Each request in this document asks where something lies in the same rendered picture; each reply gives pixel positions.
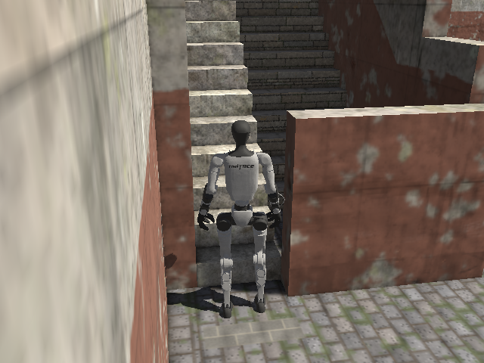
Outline stairs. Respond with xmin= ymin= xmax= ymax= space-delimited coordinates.
xmin=185 ymin=0 xmax=281 ymax=287

